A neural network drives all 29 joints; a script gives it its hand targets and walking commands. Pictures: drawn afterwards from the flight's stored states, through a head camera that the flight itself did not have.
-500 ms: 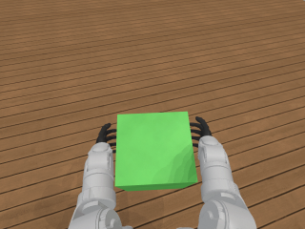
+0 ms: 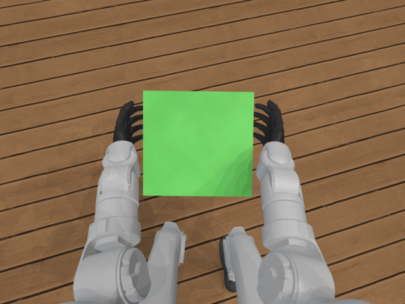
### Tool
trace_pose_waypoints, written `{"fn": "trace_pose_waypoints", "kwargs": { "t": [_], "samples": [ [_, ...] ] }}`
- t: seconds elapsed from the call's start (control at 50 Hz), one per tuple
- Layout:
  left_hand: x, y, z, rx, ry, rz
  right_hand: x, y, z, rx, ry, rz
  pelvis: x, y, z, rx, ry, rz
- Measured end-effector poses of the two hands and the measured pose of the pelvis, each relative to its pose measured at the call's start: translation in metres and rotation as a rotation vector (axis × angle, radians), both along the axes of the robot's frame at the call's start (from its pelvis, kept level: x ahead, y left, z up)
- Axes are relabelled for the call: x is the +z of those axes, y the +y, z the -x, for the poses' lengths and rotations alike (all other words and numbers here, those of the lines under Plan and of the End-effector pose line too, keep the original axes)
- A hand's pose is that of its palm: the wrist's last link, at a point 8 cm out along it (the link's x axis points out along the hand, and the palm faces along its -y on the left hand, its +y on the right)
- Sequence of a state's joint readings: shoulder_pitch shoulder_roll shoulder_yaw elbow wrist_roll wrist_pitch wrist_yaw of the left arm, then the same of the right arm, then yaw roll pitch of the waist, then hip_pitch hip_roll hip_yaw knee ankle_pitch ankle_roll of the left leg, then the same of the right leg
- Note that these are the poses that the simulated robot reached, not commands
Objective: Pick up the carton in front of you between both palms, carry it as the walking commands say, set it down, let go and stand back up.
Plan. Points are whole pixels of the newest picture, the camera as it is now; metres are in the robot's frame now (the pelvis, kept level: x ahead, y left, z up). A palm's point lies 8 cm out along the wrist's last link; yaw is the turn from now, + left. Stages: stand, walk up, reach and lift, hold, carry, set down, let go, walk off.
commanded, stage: set down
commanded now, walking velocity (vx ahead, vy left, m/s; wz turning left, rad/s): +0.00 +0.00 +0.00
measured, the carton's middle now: (198, 143) +0.44 +0.03 -0.17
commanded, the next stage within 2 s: none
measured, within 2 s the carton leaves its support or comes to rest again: rests again in 1.82 s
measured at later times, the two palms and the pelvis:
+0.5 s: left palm (130, 147) +0.44 +0.21 -0.23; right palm (240, 150) +0.44 -0.08 -0.22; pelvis -0.02 +0.00 -0.13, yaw -2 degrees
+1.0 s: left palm (132, 149) +0.48 +0.25 -0.38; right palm (222, 154) +0.47 -0.05 -0.37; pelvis -0.04 +0.01 -0.22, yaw -5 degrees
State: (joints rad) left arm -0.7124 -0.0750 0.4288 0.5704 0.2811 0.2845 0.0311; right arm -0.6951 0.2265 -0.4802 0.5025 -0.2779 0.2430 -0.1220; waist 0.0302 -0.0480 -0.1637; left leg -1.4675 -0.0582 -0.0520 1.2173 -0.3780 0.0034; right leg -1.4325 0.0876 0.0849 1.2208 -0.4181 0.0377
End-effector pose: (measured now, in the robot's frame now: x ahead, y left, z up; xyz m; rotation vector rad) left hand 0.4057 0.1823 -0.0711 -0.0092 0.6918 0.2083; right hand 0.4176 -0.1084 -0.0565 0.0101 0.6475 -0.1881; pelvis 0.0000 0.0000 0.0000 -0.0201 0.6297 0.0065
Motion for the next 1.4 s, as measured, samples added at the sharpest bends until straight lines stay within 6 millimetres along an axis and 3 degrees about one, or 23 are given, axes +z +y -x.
{"fn": "trace_pose_waypoints", "kwargs": {
  "t": [0.54,1.04,1.16,1.4],
  "samples": [
    [-0.172,0.033,-0.035,-0.052,0.042,-0.039,-0.174,0.034,-0.027,-0.031,0.033,0.013,-0.136,0.001,0.027,-0.016,0.134,0.033],
    [-0.320,0.065,-0.072,-0.114,0.102,-0.053,-0.322,0.061,-0.054,-0.010,0.095,0.007,-0.229,0.013,0.043,-0.026,0.070,0.079],
    [-0.326,0.060,-0.083,-0.150,0.105,-0.041,-0.334,0.053,-0.061,-0.027,0.099,0.001,-0.240,0.016,0.039,-0.037,0.049,0.072],
    [-0.327,0.056,-0.084,-0.156,0.092,-0.027,-0.338,0.050,-0.064,0.025,0.089,-0.025,-0.250,0.008,0.043,-0.058,0.035,0.048]
  ]
}}
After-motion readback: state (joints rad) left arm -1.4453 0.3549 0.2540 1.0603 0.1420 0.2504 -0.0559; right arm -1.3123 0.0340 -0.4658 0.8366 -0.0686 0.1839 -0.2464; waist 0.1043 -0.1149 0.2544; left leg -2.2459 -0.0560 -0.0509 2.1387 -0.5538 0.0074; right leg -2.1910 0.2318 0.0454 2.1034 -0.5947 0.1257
